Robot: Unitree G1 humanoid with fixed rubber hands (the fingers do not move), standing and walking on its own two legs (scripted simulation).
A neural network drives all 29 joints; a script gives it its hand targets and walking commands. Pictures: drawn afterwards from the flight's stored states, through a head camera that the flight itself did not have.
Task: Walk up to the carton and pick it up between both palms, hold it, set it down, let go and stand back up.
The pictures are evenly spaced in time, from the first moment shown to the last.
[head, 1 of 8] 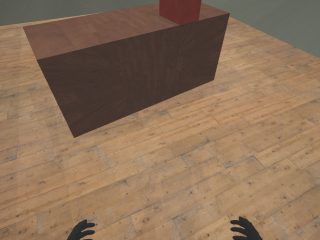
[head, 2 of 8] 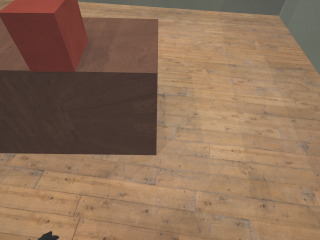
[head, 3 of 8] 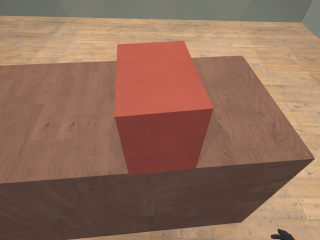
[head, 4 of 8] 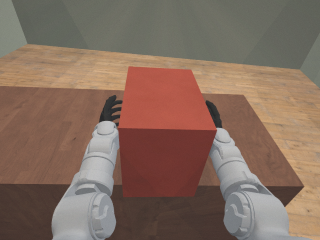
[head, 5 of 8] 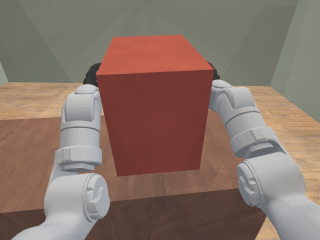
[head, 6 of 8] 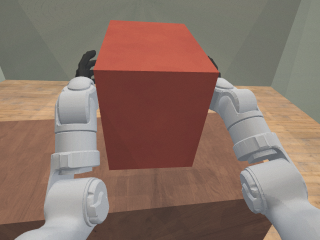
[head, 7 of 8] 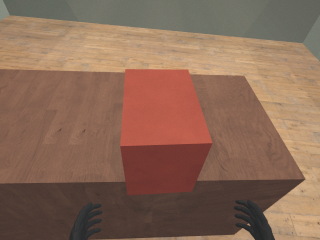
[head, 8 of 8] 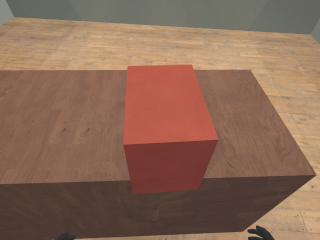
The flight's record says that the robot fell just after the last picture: no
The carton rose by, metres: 0.26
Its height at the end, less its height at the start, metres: +0.00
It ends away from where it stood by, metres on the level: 0.04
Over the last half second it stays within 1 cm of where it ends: yes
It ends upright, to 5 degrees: yes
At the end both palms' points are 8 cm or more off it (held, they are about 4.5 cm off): yes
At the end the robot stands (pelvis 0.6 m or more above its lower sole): yes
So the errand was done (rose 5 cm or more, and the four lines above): yes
